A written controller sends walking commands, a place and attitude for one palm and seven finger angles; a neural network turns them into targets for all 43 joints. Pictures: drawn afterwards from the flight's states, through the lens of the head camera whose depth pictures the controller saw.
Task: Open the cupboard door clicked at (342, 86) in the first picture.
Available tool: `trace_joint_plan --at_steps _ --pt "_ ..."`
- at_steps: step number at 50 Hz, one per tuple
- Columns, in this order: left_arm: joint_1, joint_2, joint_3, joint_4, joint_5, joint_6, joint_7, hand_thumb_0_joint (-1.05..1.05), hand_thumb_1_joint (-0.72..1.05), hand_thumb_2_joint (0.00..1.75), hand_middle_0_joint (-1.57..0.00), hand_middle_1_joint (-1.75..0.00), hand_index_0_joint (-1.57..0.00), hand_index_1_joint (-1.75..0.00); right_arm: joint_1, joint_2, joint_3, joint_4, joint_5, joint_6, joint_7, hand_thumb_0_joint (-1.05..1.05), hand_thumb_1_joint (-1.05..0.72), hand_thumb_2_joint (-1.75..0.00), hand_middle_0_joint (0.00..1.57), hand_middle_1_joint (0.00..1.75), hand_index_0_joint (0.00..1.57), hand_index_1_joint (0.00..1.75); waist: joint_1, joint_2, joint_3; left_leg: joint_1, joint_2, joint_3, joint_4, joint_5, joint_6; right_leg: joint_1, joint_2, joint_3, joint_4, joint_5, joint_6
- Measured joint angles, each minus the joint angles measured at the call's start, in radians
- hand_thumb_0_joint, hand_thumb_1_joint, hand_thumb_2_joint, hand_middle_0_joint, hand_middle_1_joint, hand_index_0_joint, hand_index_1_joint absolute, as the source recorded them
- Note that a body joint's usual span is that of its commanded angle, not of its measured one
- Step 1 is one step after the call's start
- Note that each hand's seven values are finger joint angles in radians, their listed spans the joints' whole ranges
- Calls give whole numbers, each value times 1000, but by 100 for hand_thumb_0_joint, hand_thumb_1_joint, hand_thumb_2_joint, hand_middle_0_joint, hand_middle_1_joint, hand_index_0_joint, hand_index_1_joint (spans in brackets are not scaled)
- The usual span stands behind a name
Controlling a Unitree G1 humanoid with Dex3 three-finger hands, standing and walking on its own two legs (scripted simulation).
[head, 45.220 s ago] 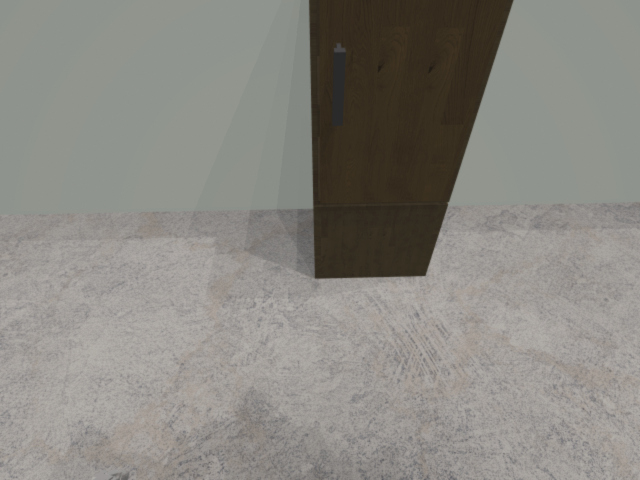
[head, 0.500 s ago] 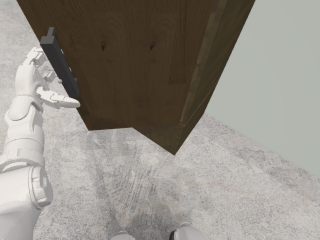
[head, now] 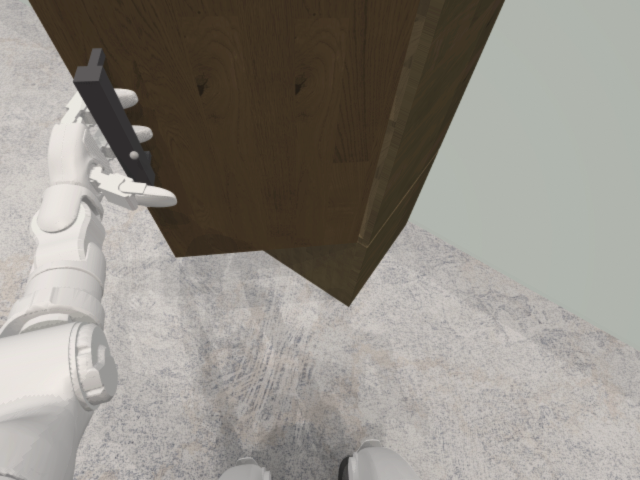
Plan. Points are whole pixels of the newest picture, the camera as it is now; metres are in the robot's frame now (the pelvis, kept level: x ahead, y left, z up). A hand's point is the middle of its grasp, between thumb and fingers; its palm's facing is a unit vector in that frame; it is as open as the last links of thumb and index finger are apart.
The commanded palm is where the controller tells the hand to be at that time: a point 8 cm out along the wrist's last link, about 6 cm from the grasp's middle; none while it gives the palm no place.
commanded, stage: slide the fingers in behind the handle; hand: left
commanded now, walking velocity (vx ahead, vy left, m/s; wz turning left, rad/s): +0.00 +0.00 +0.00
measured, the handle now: (123, 124) +0.54 +0.23 +0.10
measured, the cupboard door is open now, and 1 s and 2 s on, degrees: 42 42 63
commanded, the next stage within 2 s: close the thumb around the handle in 0.22 s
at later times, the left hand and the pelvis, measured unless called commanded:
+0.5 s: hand (132, 154) +0.49 +0.21 +0.10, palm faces +0.05 -1.00 +0.01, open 13.2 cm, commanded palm +0.46 +0.25 +0.10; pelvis +0.00 +0.00 +0.00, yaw -1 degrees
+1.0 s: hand (133, 153) +0.49 +0.20 +0.10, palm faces +0.06 -1.00 +0.00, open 6.1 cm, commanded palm +0.47 +0.25 +0.10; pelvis +0.00 +0.00 +0.00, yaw +0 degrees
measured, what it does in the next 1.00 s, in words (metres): stands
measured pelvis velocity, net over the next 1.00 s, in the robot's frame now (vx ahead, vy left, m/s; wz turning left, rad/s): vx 0.00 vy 0.00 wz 0.00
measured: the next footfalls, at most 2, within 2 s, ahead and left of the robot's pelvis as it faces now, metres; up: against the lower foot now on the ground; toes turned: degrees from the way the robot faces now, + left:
none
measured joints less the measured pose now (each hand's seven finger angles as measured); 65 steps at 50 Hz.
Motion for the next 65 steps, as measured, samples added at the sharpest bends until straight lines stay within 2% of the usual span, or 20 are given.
trace_joint_plan --at_steps 8,21,29,35,46,59,65 --pt "-11 18 12 16 -1 4 -21 -1 -50 30 -29 -120 -29 -120 3 -6 1 -5 1 -4 -7 0 -91 -90 21 29 20 29 -9 0 1 -9 2 2 2 1 1 -10 2 3 -1 4 0" --pt "2 12 19 -4 4 5 -16 -1 -47 31 -29 -121 -30 -120 -1 -8 -3 -14 -2 -2 -6 0 -91 -90 21 29 20 29 -8 -1 -3 -12 2 7 3 -3 4 -13 3 8 -2 3 4" --pt "11 3 8 -9 -2 7 -18 -1 -20 43 -32 -124 -32 -123 -6 -3 -1 -15 0 2 -5 0 -91 -90 21 29 20 29 -2 0 -5 -3 0 5 1 -6 5 -3 1 7 -5 0 6" --pt "13 -14 1 -17 -6 3 -4 0 10 56 -33 -127 -34 -126 -10 0 -2 -9 -2 1 -3 0 -91 -90 21 29 20 29 4 3 -7 1 -3 4 1 -7 6 1 -1 7 -3 -2 8" --pt "2 -2 3 -4 -5 1 -9 1 66 80 -36 -132 -37 -132 -12 -1 0 -11 -2 0 -5 0 -91 -90 21 29 20 29 1 2 -4 -4 -2 3 4 -7 5 -4 0 6 0 -3 6" --pt "1 -4 5 -8 -3 2 4 1 67 79 -33 -135 -34 -135 -3 -5 -4 -1 -3 0 -4 0 -91 -90 21 29 20 29 -1 3 -7 -11 -1 -1 5 -5 2 -11 1 3 2 -2 3" --pt "71 -14 14 -72 -19 14 0 1 68 77 -33 -135 -33 -135 4 -5 -10 -18 1 8 -1 0 -91 -90 21 29 20 29 3 7 -14 13 4 13 -12 -5 1 4 8 17 -9 0 2"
